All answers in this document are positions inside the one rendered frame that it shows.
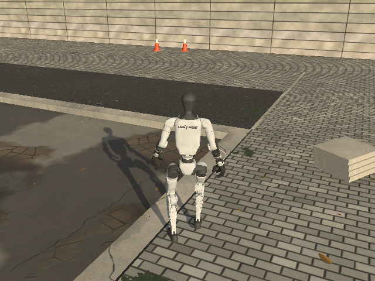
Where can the left robot upper arm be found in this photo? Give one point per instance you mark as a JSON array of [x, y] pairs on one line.
[[170, 122]]

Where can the robot right thigh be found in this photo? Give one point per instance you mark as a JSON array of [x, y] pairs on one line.
[[201, 171]]

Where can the robot right hand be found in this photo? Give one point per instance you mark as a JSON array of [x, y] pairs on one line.
[[220, 168]]

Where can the robot right shin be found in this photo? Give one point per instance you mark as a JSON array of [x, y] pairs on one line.
[[199, 203]]

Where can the right robot upper arm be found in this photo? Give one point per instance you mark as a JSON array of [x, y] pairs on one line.
[[209, 133]]

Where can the robot right forearm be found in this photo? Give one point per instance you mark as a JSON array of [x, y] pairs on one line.
[[217, 156]]

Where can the robot left forearm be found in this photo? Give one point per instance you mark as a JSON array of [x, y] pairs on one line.
[[157, 150]]

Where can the robot left hand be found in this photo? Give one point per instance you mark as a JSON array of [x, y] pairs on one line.
[[154, 159]]

